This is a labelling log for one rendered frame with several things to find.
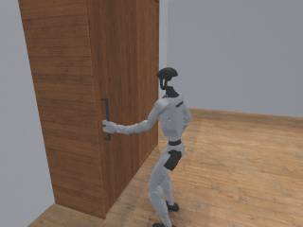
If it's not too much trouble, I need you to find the left robot hand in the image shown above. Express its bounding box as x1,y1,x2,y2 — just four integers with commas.
102,119,117,133

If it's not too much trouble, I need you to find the robot left upper arm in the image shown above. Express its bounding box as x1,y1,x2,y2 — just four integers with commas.
141,98,170,131

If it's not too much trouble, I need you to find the robot right upper arm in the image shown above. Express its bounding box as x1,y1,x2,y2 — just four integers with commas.
178,93,192,123

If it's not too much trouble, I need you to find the wardrobe door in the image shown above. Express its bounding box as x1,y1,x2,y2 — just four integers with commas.
86,0,140,213
136,0,156,162

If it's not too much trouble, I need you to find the right robot foot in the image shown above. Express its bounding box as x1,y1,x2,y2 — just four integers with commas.
166,201,179,212

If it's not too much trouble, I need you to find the humanoid robot head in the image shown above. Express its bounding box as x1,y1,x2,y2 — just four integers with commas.
156,67,179,98

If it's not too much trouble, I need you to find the robot left forearm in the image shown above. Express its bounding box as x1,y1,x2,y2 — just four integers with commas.
116,122,148,135

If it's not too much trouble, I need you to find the robot right forearm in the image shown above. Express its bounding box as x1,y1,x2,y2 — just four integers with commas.
180,121,190,137

